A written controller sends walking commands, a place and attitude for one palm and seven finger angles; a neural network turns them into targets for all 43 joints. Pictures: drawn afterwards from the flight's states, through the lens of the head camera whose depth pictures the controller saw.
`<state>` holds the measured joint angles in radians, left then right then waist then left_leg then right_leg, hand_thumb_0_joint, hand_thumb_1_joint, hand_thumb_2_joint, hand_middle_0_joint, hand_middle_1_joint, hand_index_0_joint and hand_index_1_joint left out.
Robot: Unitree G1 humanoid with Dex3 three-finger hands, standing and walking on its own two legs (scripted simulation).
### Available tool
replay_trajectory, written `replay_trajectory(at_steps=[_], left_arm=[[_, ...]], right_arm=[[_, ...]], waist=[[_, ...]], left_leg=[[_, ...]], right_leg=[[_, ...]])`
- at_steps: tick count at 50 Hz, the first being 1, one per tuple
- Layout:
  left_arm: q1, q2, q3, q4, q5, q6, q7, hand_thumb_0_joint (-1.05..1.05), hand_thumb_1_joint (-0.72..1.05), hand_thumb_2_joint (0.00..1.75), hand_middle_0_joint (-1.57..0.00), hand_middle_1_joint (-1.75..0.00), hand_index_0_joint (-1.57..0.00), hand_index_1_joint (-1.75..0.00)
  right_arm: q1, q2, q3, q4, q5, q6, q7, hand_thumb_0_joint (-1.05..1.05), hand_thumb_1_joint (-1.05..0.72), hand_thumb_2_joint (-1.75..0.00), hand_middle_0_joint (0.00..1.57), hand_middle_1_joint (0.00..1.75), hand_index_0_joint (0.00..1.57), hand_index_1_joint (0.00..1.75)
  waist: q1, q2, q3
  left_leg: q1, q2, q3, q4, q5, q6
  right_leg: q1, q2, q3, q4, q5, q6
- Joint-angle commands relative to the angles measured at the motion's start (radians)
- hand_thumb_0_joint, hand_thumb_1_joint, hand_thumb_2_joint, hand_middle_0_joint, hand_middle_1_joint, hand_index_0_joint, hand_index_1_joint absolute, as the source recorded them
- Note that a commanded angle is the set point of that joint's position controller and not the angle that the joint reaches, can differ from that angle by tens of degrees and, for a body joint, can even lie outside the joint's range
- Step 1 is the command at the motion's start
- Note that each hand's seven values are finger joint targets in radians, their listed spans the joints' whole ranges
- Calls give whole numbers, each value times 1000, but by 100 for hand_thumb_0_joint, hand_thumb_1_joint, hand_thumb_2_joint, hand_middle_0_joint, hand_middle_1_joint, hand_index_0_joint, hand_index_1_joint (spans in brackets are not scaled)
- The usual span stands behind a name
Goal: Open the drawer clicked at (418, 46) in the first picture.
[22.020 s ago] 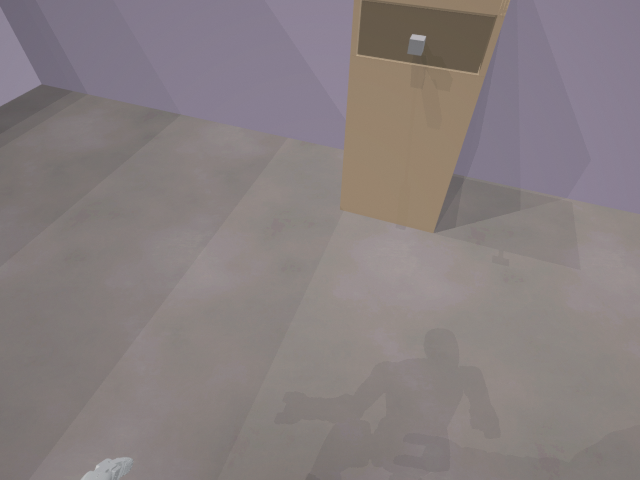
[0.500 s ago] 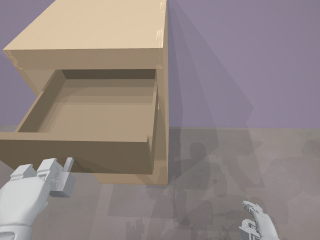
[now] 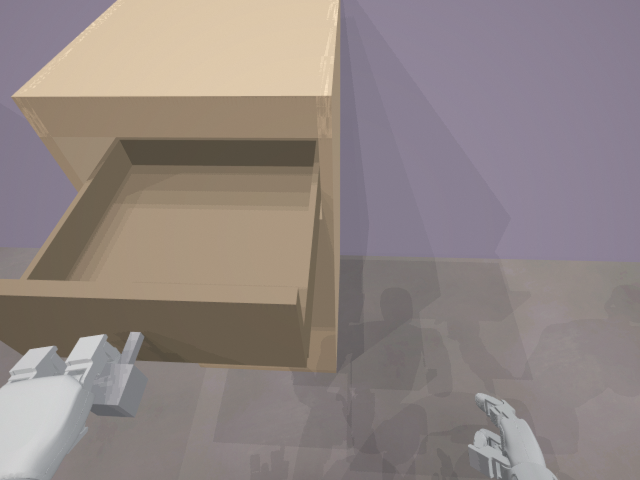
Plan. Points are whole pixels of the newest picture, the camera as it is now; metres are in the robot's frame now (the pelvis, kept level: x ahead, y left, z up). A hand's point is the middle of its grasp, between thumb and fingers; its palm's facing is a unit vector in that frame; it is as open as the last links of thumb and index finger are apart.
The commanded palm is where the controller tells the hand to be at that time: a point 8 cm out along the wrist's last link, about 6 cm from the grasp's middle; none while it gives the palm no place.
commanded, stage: pull the drawer open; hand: left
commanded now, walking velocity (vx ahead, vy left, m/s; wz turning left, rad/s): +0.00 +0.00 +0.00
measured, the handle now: (123, 370) +0.22 +0.25 +0.06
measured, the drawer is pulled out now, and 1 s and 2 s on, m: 0.27 0.27 0.27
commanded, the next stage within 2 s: open the thumb to release the handle in 0.12 s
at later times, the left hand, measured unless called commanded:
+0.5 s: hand (45, 433) +0.15 +0.32 +0.04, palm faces -0.05 -0.09 -0.99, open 7.3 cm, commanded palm +0.14 +0.30 +0.10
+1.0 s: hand (72, 431) +0.16 +0.28 +0.05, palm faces +0.06 -0.09 -0.99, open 13.8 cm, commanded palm +0.14 +0.27 +0.10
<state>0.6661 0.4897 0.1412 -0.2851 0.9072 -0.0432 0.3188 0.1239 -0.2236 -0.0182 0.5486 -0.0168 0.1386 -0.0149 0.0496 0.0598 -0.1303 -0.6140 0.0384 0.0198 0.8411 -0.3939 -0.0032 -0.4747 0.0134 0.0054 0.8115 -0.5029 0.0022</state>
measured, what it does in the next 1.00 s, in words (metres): stands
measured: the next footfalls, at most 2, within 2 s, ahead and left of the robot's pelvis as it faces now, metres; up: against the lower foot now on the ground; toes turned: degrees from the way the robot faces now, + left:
none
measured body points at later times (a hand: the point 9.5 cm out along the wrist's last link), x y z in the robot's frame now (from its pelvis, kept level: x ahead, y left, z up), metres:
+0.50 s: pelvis -0.01 +0.00 +0.00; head +0.02 -0.01 +0.45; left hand +0.15 +0.32 +0.09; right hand +0.19 -0.23 -0.11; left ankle +0.01 +0.12 -0.70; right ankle -0.06 -0.12 -0.70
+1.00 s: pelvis -0.03 +0.01 +0.00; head -0.01 +0.00 +0.45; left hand +0.15 +0.28 +0.10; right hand +0.18 -0.20 -0.10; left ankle +0.01 +0.12 -0.70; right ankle -0.06 -0.12 -0.70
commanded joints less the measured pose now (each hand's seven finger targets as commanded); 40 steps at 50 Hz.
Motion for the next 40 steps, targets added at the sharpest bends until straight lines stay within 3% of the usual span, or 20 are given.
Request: replay_trajectory(at_steps=[1,8,10,11,12,13,15,16,17,19,20,21,24,29,30,31,33,36,37,40], left_arm=[[181,172,174,-115,-9,5,44,0,90,90,-40,-135,-40,-135],[200,167,174,-142,-13,-2,51,0,90,90,-40,-135,-40,-135],[197,199,206,-153,-16,-2,58,0,90,90,-40,-135,-40,-135],[-215,337,286,-104,14,-26,67,0,90,90,-40,-135,-40,-135],[-198,326,301,-52,22,-41,70,0,83,87,-40,-134,-40,-134],[-158,278,260,9,23,-46,70,0,76,84,-39,-134,-39,-134],[-127,262,271,7,-6,-55,60,0,62,78,-38,-132,-38,-132],[-77,220,231,23,-31,-44,45,0,55,75,-38,-131,-38,-131],[-95,226,229,0,-53,-41,28,0,48,72,-37,-130,-37,-130],[-124,194,170,8,-78,-33,-18,0,34,66,-36,-129,-36,-129],[-154,221,175,-16,-71,-39,-36,0,27,63,-35,-128,-35,-128],[-157,197,136,-6,-65,-38,-48,0,20,60,-35,-127,-35,-127],[-204,205,132,-43,-42,-53,-37,0,-1,51,-33,-125,-33,-125],[-240,321,242,-82,18,-101,25,0,-36,36,-31,-122,-31,-122],[-235,317,249,-102,29,-111,41,0,-43,33,-30,-121,-30,-121],[-197,265,214,-76,36,-109,45,0,-50,30,-30,-120,-30,-120],[-206,228,185,-65,16,-109,43,0,-50,30,-30,-120,-30,-120],[-184,200,163,-14,-20,-68,25,0,-50,30,-30,-120,-30,-120],[-218,221,178,-12,-21,-59,21,0,-50,30,-30,-120,-30,-120],[-233,220,155,-10,-14,-36,4,0,-50,30,-30,-120,-30,-120]], right_arm=[[-120,-110,-42,-158,-3,-48,-11,0,-90,-90,20,30,20,30],[-118,-113,-46,-162,-4,-46,-6,0,-90,-90,20,30,20,30],[-124,-117,-41,-163,-8,-42,-7,0,-90,-90,20,30,20,30],[-100,-133,-36,-111,-10,-32,-28,0,-90,-90,20,30,20,30],[-106,-121,-33,-123,-22,-38,-42,0,-90,-90,20,30,20,30],[-95,-112,-33,-123,-16,-49,-44,0,-90,-90,20,30,20,30],[-84,-116,-45,-118,-9,-57,-47,0,-90,-90,20,30,20,30],[-76,-115,-55,-121,-5,-65,-49,0,-90,-90,20,30,20,30],[-74,-123,-52,-118,-3,-65,-49,0,-90,-90,20,30,20,30],[-67,-132,-57,-109,-3,-77,-56,0,-90,-90,20,30,20,30],[-73,-138,-50,-106,-7,-75,-61,0,-90,-90,20,30,20,30],[-74,-135,-53,-105,-8,-81,-63,0,-90,-90,20,30,20,30],[-78,-134,-46,-101,-12,-97,-64,0,-90,-90,20,30,20,30],[-77,-129,-38,-98,-25,-96,-64,0,-90,-90,20,30,20,30],[-85,-123,-31,-104,-30,-89,-60,0,-90,-90,20,30,20,30],[-76,-115,-39,-102,-28,-89,-55,0,-90,-90,20,30,20,30],[-71,-115,-47,-101,-21,-87,-45,0,-90,-90,20,30,20,30],[-75,-120,-51,-108,-9,-83,-42,0,-90,-90,20,30,20,30],[-81,-126,-48,-106,-10,-77,-44,0,-90,-90,20,30,20,30],[-87,-126,-40,-112,-6,-76,-46,0,-90,-90,20,30,20,30]], waist=[[56,-14,-112],[57,6,-131],[66,5,-155],[-20,-52,-57],[29,-22,-73],[11,1,-36],[36,29,-128],[35,13,-147],[30,-9,-186],[-4,-37,-194],[-2,-36,-186],[-14,-28,-149],[-16,-20,-116],[20,42,-114],[32,67,-142],[24,67,-127],[11,87,-120],[5,40,-114],[9,4,-132],[15,-5,-138]], left_leg=[[206,-31,1,-74,378,29],[219,-27,1,-67,401,29],[226,-31,3,-66,411,27],[171,-50,-15,-51,294,28],[184,-58,-13,-60,256,27],[174,-56,-15,-60,230,29],[223,-56,-5,-60,269,28],[225,-55,-3,-60,285,31],[237,-58,-3,-61,309,30],[236,-54,-6,-64,325,35],[243,-58,-5,-66,324,35],[230,-54,-8,-73,305,38],[226,-49,-18,-83,287,39],[219,-47,-23,-83,255,30],[231,-53,-19,-75,260,27],[226,-50,-21,-69,270,27],[231,-45,-26,-72,253,23],[211,-42,-33,-88,213,21],[211,-43,-31,-91,206,21],[217,-42,-31,-110,200,20]], right_leg=[[-10,22,-46,-100,505,-10],[-17,22,-47,-95,509,-11],[-8,17,-36,-94,534,-11],[-84,27,-40,-96,469,-10],[-79,24,-42,-99,414,-14],[-99,26,-53,-101,376,-16],[-66,26,-42,-106,404,-19],[-35,28,-43,-110,448,-17],[-11,24,-36,-112,487,-12],[11,22,-36,-118,527,-5],[-1,19,-28,-123,523,0],[-12,19,-36,-127,496,-1],[-47,23,-50,-134,423,-7],[-68,25,-57,-124,335,-25],[-81,21,-53,-116,335,-27],[-88,27,-63,-105,335,-30],[-107,33,-73,-104,302,-30],[-95,39,-76,-114,279,-24],[-93,38,-72,-117,280,-20],[-81,35,-72,-123,265,-20]])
